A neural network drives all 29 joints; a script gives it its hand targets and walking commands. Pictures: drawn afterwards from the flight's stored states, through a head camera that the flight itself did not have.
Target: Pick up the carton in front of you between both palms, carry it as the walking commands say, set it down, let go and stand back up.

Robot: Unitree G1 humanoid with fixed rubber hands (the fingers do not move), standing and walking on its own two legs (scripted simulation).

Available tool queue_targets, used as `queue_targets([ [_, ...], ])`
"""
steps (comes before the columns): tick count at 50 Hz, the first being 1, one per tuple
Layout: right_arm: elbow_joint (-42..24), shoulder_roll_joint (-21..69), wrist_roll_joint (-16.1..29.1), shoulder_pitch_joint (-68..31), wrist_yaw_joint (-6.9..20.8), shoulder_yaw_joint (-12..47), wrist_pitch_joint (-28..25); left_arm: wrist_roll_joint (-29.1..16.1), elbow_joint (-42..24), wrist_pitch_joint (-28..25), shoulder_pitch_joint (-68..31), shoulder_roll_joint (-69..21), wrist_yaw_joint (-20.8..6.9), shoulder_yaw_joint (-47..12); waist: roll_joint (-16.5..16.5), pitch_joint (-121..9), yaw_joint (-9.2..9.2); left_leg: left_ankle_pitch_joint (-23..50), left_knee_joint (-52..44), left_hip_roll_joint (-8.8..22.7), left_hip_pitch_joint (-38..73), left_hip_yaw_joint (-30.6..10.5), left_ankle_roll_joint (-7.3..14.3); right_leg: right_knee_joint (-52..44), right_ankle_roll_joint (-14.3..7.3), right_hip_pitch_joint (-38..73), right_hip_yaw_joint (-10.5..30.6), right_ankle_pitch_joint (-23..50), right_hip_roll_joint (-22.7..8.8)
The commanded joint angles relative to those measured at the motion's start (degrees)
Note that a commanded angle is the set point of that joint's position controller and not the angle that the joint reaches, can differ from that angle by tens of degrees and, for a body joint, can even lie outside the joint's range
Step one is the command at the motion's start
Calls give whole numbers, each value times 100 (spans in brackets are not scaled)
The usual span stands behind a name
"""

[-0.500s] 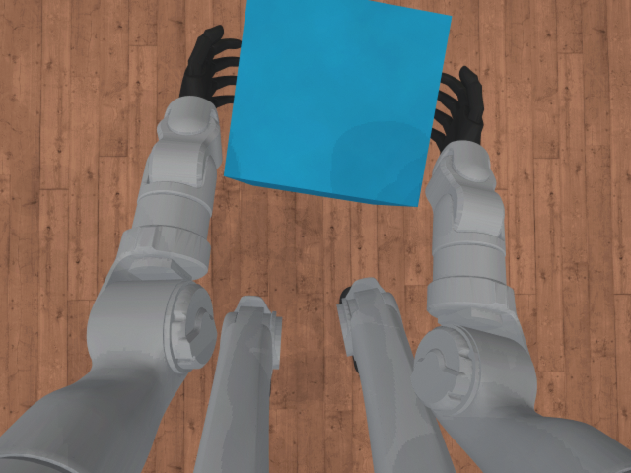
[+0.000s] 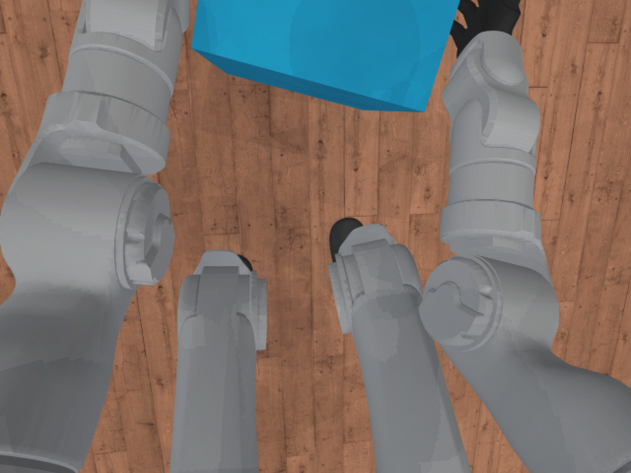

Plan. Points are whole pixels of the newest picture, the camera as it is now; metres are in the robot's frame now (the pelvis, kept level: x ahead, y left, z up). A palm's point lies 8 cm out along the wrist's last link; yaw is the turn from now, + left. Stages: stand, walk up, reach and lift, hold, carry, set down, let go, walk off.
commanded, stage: set down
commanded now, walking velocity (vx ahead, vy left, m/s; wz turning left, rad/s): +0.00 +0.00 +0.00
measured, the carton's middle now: out of the picture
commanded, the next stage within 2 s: none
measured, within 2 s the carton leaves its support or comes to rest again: rests again in 0.62 s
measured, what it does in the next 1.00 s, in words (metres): lowers itself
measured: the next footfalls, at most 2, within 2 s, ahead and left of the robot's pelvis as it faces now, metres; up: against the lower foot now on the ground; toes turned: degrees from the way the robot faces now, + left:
none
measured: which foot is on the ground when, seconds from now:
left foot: down 0.00-1.00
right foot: down 0.00-1.00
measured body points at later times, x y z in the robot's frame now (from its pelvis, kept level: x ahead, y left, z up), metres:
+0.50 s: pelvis +0.01 +0.01 -0.04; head +0.39 +0.01 +0.19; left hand +0.62 +0.07 -0.22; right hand +0.52 -0.22 -0.21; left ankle +0.08 +0.10 -0.40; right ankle +0.12 -0.14 -0.40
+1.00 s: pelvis +0.01 +0.01 -0.05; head +0.39 +0.02 +0.17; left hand +0.62 +0.06 -0.24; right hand +0.52 -0.23 -0.23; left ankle +0.08 +0.10 -0.40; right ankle +0.12 -0.14 -0.40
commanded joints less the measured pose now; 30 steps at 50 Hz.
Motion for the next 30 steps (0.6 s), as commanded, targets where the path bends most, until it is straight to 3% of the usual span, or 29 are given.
queue_targets([
  [1,-245,3615,856,-4390,1447,2828,-273,-775,-537,-267,-2904,-4869,-1161,-1427,956,-7513,-594,2203,-806,99,3731,427,21,-167,-134,4020,-1101,2386,67],
  [8,-348,3270,1142,-4773,1387,2838,-370,-1145,-531,-372,-3307,-4552,-1136,-1769,1053,-7512,-797,2607,-299,183,3879,307,76,278,-168,4005,-1096,2787,1],
  [10,-459,3401,1338,-4834,1381,2921,-387,-1227,-738,-402,-3495,-4572,-1121,-1912,1212,-7626,-771,2907,-190,204,4031,288,79,338,-186,3938,-1053,3027,21],
  [14,-13,3581,1438,-4402,1444,2861,-386,-1228,-691,-481,-3310,-4720,-1137,-1914,1374,-7323,-655,3272,-82,257,3804,215,87,494,-215,3813,-913,3319,50],
  [23,539,3348,957,-4148,1558,2286,-459,-976,1,-575,-2992,-4436,-1206,-1458,1195,-5767,-651,2360,-126,235,2759,143,159,593,-272,3074,-937,2469,0],
  [30,878,3061,745,-4015,1626,1891,-465,-708,420,-548,-2805,-3879,-1239,-1110,1043,-4828,-537,1768,-169,254,2325,102,247,632,-292,2711,-921,1923,-34],
])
